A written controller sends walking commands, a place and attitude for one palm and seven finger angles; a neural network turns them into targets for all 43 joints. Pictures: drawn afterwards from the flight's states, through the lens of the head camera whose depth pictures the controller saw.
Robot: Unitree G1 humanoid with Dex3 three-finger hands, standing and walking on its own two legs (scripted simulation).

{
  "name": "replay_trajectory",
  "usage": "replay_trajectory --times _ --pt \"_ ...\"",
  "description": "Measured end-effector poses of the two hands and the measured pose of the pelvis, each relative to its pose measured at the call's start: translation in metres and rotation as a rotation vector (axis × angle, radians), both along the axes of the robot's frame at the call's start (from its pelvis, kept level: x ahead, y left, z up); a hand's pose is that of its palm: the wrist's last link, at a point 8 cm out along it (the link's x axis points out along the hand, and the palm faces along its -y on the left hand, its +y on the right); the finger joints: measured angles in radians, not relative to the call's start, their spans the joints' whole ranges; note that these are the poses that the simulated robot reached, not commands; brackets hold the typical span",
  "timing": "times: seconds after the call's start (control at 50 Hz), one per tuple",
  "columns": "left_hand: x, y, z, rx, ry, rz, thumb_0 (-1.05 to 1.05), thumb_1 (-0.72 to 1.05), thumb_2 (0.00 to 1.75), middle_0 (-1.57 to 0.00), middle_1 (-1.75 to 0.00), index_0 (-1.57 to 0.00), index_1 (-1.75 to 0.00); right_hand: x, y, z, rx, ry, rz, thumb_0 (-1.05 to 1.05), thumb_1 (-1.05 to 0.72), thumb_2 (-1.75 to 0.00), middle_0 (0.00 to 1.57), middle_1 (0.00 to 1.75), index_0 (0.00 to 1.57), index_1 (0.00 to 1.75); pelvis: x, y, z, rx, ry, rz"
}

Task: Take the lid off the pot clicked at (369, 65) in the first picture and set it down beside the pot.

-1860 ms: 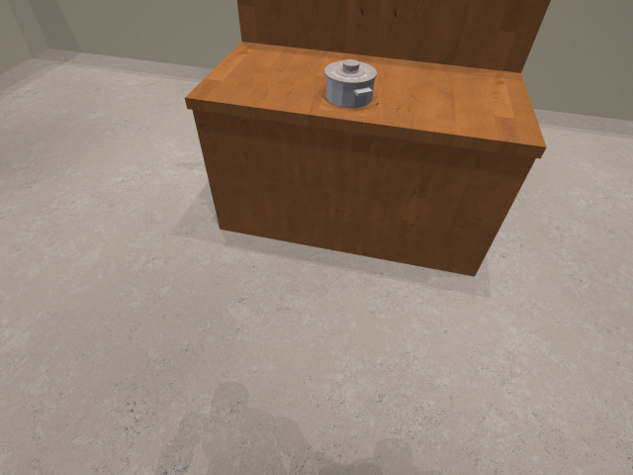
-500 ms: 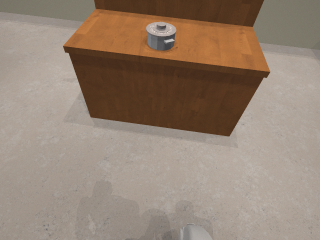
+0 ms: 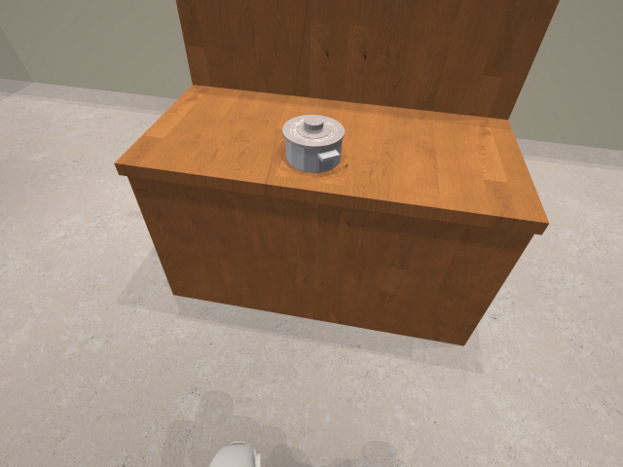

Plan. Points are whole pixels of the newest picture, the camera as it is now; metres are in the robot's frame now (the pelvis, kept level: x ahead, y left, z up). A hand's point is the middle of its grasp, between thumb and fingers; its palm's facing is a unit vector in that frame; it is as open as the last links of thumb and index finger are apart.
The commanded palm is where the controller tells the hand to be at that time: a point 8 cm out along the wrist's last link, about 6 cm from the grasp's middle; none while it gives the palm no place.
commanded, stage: walk to a spot facing it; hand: left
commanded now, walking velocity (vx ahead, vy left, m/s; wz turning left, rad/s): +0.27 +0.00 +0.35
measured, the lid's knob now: (313, 123) +0.95 +0.04 -0.02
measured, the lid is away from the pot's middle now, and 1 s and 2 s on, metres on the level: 0.00 0.00 0.00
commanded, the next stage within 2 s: turn to face it in 0.06 s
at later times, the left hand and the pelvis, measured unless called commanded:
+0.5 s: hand out of the picture +0.13 +0.23 -0.18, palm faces +0.14 -0.98 -0.16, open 7.4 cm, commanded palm none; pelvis +0.15 +0.07 +0.00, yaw +2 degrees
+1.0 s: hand (170, 416) +0.25 +0.25 -0.18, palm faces -0.05 -0.99 -0.13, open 7.3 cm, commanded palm none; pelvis +0.20 +0.07 +0.00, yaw -5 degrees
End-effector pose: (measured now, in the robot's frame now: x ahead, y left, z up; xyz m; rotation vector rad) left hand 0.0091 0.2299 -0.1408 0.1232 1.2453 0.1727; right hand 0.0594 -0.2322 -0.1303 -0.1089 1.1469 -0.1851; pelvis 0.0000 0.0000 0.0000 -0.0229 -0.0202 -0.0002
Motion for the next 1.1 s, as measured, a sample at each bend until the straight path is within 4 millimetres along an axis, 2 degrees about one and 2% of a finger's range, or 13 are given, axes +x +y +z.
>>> replay_trajectory --times 0.1,0.24,0.3,0.38,0.48,0.54,0.6,0.64,0.7,0.8,0.94,1.0,1.1 --pt "-0.016 -0.001 -0.006 -0.039 0.101 0.093 0.01 0.92 0.89 -0.20 -0.30 -0.20 -0.30 0.073 0.019 0.005 -0.005 -0.009 0.109 0.00 -0.91 -0.89 0.19 0.30 0.19 0.30 0.039 0.012 0.000 -0.011 0.011 0.048" --pt "-0.033 0.008 -0.020 -0.099 0.293 0.214 0.01 0.91 0.89 -0.20 -0.30 -0.20 -0.30 0.165 0.070 -0.007 -0.023 -0.016 0.243 0.01 -0.91 -0.89 0.19 0.30 0.19 0.30 0.099 0.048 -0.016 -0.018 0.016 0.098" --pt "-0.020 0.020 -0.021 -0.103 0.345 0.204 0.01 0.91 0.89 -0.20 -0.30 -0.20 -0.30 0.178 0.087 -0.007 -0.021 -0.027 0.226 0.01 -0.91 -0.89 0.20 0.30 0.19 0.30 0.115 0.059 -0.016 0.001 0.001 0.080" --pt "0.026 0.038 -0.018 -0.083 0.307 0.159 0.01 0.91 0.89 -0.20 -0.30 -0.20 -0.30 0.183 0.089 0.004 -0.038 -0.049 0.140 -0.02 -0.94 -0.89 0.20 0.30 0.20 0.30 0.132 0.066 -0.007 0.016 -0.007 0.052" --pt "0.096 0.052 -0.014 -0.052 0.177 0.114 0.01 0.92 0.89 -0.20 -0.30 -0.20 -0.30 0.179 0.078 0.005 -0.058 -0.006 0.106 -0.03 -0.95 -0.89 0.20 0.30 0.20 0.30 0.147 0.069 -0.002 0.021 -0.006 0.032" --pt "0.133 0.053 -0.012 -0.035 0.105 0.080 0.01 0.92 0.89 -0.20 -0.30 -0.20 -0.30 0.170 0.071 -0.003 -0.048 0.037 0.080 -0.02 -0.95 -0.89 0.20 0.30 0.20 0.30 0.155 0.066 -0.003 0.028 -0.010 0.021" --pt "0.161 0.053 -0.012 0.000 0.060 0.043 0.01 0.93 0.89 -0.20 -0.30 -0.20 -0.30 0.157 0.062 -0.015 -0.027 0.081 0.044 -0.01 -0.94 -0.89 0.20 0.30 0.20 0.30 0.163 0.058 -0.009 0.040 -0.015 0.001" --pt "0.174 0.052 -0.013 0.020 0.042 0.019 0.01 0.93 0.89 -0.20 -0.30 -0.20 -0.30 0.149 0.056 -0.025 -0.008 0.111 0.014 -0.01 -0.93 -0.89 0.20 0.30 0.20 0.30 0.168 0.052 -0.015 0.043 -0.014 -0.018" --pt "0.187 0.049 -0.008 0.021 0.031 -0.007 0.01 0.93 0.89 -0.20 -0.30 -0.20 -0.30 0.135 0.054 -0.029 0.006 0.163 -0.019 0.00 -0.92 -0.89 0.20 0.30 0.19 0.30 0.172 0.051 -0.013 0.019 -0.007 -0.019" --pt "0.199 0.050 -0.006 0.004 0.030 -0.019 0.01 0.92 0.89 -0.20 -0.30 -0.20 -0.30 0.120 0.060 -0.020 0.005 0.208 -0.042 0.01 -0.92 -0.89 0.20 0.30 0.19 0.30 0.176 0.055 -0.007 0.004 0.006 -0.034" --pt "0.215 0.065 -0.023 -0.052 0.069 -0.059 0.01 0.92 0.89 -0.20 -0.30 -0.20 -0.30 0.098 0.080 -0.011 -0.031 0.202 -0.106 0.01 -0.91 -0.89 0.20 0.30 0.19 0.30 0.191 0.072 -0.011 -0.002 0.007 -0.078" --pt "0.235 0.068 -0.015 -0.057 0.074 -0.099 0.01 0.92 0.89 -0.20 -0.30 -0.20 -0.30 0.080 0.090 -0.001 -0.025 0.242 -0.149 0.01 -0.91 -0.89 0.20 0.30 0.19 0.30 0.202 0.074 -0.002 -0.009 0.014 -0.084" --pt "0.279 0.065 -0.006 -0.057 0.022 -0.128 0.01 0.92 0.89 -0.20 -0.30 -0.20 -0.30 0.055 0.106 0.010 0.007 0.355 -0.189 0.01 -0.91 -0.89 0.20 0.30 0.19 0.30 0.222 0.071 0.006 -0.001 0.024 -0.099"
